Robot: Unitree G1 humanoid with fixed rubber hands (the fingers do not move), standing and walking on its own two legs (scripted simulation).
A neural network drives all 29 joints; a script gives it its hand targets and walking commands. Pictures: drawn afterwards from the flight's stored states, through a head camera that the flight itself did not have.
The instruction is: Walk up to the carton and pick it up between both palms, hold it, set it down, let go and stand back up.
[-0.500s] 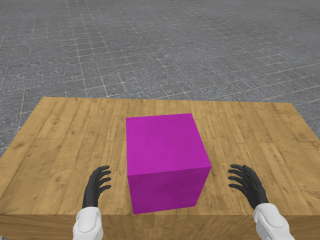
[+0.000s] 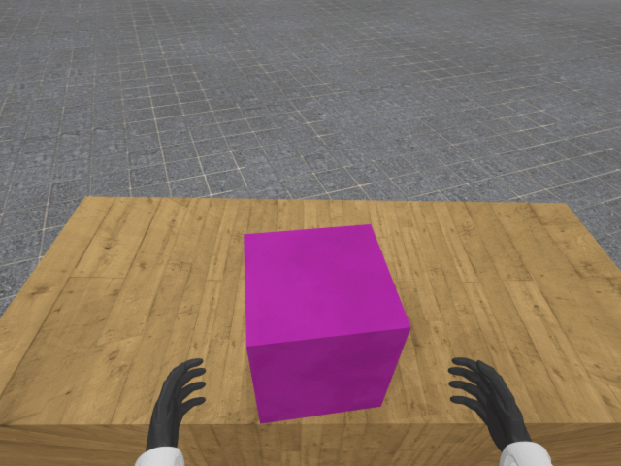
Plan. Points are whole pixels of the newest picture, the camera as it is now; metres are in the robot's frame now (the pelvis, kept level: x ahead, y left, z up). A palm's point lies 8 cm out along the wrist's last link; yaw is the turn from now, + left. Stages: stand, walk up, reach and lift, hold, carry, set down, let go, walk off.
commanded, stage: set down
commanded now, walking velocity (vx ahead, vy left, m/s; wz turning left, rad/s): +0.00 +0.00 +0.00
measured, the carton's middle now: (315, 324) +0.37 +0.03 -0.06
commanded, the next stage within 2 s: let go in 0.70 s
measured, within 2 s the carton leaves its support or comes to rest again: neither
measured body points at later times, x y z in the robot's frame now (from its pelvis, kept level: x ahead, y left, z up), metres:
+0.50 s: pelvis +0.02 +0.01 +0.00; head +0.01 +0.01 +0.45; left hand +0.17 +0.24 -0.06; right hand +0.21 -0.20 -0.05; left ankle +0.03 +0.15 -0.74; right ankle -0.03 -0.11 -0.74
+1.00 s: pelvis +0.01 +0.00 +0.00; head +0.02 +0.01 +0.45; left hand +0.17 +0.23 -0.07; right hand +0.20 -0.20 -0.08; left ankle +0.03 +0.15 -0.74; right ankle -0.03 -0.11 -0.74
